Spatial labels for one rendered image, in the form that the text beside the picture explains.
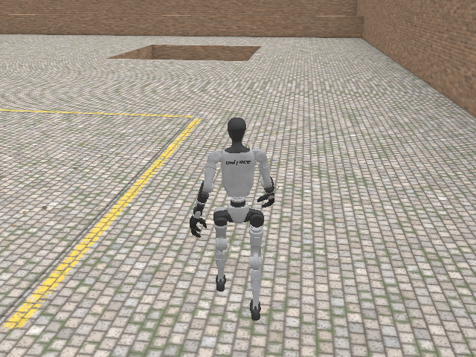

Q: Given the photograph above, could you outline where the robot torso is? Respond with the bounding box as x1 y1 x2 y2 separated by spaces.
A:
220 146 255 223

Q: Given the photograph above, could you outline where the left robot hand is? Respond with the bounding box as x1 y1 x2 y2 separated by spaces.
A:
190 216 207 238

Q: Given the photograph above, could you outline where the right robot thigh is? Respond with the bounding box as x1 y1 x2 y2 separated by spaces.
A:
248 208 264 270

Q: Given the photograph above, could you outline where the left robot forearm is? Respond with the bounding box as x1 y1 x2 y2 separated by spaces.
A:
192 181 209 219

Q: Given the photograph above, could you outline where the robot right upper arm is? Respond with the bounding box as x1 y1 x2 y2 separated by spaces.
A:
252 149 272 188

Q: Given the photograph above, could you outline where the right robot hand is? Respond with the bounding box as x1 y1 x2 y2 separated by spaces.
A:
257 195 274 208

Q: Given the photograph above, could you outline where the right robot forearm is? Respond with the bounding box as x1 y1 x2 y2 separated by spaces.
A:
264 176 274 199

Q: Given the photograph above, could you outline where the robot left upper arm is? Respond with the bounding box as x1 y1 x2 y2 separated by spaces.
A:
202 150 222 193

